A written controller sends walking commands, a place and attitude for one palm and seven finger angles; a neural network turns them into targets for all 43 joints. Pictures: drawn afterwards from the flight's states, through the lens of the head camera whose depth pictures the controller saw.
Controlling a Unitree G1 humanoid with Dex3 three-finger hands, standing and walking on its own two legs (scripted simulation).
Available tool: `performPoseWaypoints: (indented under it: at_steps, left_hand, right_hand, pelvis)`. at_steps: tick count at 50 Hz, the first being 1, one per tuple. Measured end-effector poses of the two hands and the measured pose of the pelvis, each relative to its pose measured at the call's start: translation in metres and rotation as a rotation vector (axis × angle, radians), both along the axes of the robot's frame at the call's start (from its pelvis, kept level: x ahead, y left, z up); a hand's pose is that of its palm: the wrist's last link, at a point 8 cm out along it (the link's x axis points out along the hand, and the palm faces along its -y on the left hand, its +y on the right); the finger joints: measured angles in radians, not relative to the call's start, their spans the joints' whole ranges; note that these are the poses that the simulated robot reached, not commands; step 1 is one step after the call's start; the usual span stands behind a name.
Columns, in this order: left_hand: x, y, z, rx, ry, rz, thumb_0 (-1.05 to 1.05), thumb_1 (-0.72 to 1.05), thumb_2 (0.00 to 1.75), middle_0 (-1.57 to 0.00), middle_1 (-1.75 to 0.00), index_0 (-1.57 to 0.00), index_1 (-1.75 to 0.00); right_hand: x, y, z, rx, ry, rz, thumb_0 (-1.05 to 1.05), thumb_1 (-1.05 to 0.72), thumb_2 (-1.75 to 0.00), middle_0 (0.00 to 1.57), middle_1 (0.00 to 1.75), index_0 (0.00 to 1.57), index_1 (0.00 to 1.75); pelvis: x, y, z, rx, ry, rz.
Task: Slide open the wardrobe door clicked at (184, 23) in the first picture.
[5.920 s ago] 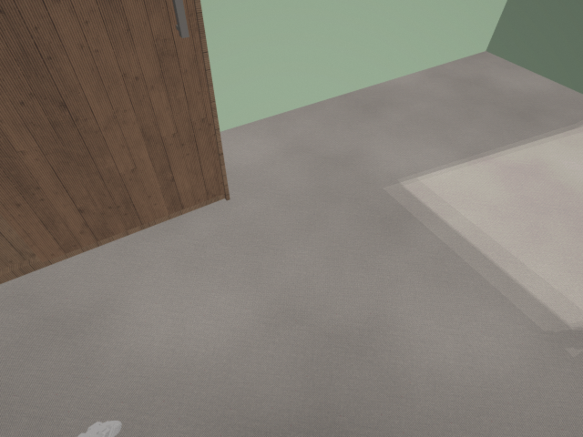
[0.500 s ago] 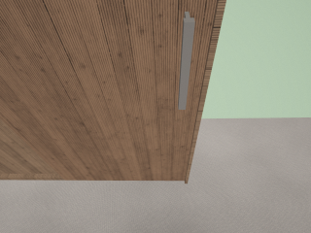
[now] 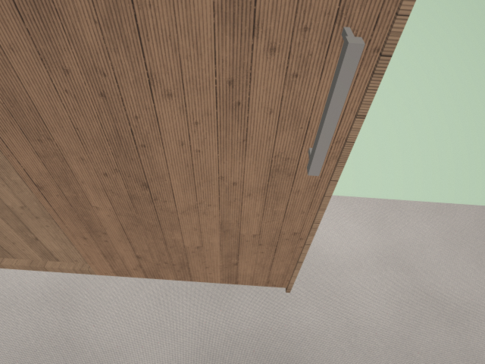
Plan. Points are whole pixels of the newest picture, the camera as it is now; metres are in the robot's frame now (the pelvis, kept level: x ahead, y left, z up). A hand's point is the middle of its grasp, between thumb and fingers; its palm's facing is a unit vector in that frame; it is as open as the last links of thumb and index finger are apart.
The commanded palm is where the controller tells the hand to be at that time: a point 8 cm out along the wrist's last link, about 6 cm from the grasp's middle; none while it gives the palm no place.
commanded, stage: come to a stop and stand still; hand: right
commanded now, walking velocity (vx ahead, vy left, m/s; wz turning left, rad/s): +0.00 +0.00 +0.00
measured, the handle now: (327, 111) +0.51 -0.11 +0.17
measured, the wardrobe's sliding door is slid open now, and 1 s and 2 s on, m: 0.00 0.00 0.00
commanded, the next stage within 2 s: look again from close up in 0.26 s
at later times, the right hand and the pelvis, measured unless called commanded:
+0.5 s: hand out of the picture +0.00 -0.20 -0.18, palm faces +0.04 +0.98 -0.18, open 7.4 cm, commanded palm none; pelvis +0.00 -0.03 -0.01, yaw +0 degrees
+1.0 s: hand out of the picture +0.00 -0.23 -0.18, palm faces +0.00 +0.98 -0.21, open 7.4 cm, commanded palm none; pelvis +0.00 -0.05 +0.00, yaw +1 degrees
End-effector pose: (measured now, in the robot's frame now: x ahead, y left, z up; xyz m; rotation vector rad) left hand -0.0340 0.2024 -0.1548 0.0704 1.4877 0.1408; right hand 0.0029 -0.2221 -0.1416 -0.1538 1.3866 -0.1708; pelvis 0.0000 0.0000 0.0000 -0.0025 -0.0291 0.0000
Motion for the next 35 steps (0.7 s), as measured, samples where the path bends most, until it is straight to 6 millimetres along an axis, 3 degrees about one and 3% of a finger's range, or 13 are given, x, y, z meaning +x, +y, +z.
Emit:
performPoseWaypoints:
  at_steps: [9, 15, 24, 35]
  left_hand:
    - [0.011, 0.004, 0.002, 0.012, -0.014, -0.016, 0.0, 0.91, 0.9, -0.2, -0.3, -0.2, -0.3]
    - [0.03, 0.01, 0.003, 0.045, -0.069, -0.028, 0.01, 0.92, 0.9, -0.2, -0.3, -0.2, -0.3]
    - [0.054, -0.005, 0.006, 0.083, -0.195, -0.059, 0.01, 0.94, 0.9, -0.2, -0.3, -0.2, -0.3]
    - [0.046, -0.019, 0.009, 0.069, -0.177, -0.078, 0.01, 0.94, 0.9, -0.2, -0.3, -0.2, -0.3]
  right_hand:
    - [-0.02, 0.016, -0.004, 0.036, 0.044, -0.032, 0.01, -0.92, -0.9, 0.2, 0.3, 0.2, 0.3]
    - [-0.028, 0.018, -0.006, 0.046, 0.038, -0.016, 0.0, -0.91, -0.9, 0.2, 0.3, 0.2, 0.3]
    - [-0.013, -0.019, -0.012, 0.03, -0.025, -0.003, 0.0, -0.91, -0.9, 0.2, 0.3, 0.2, 0.3]
    - [0.003, -0.058, -0.003, -0.02, -0.057, 0.03, 0.0, -0.91, -0.9, 0.2, 0.3, 0.2, 0.3]
  pelvis:
    - [0.002, 0.002, 0.0, 0.001, 0.003, -0.005]
    - [0.0, -0.006, -0.003, 0.022, 0.021, 0.001]
    - [-0.002, -0.03, -0.008, 0.015, 0.003, 0.0]
    - [-0.005, -0.044, -0.004, 0.003, 0.012, 0.004]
